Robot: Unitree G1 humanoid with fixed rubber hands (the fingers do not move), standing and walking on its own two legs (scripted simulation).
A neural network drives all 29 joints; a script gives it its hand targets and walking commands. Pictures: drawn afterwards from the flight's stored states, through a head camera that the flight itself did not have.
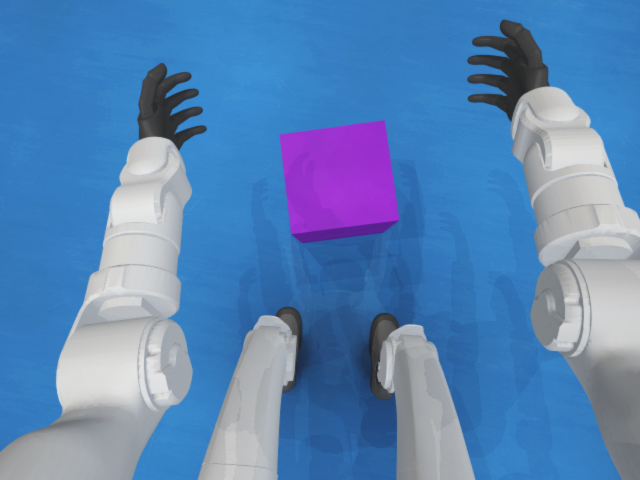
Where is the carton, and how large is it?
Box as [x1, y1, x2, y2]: [279, 120, 398, 242]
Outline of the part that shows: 384,120 279,135 291,233 301,242 382,232 398,220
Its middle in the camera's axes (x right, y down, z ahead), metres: +0.04 -0.11 +0.88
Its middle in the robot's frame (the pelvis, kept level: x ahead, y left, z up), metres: +0.51 +0.02 -0.53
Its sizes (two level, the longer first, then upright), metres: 0.210 0.200 0.250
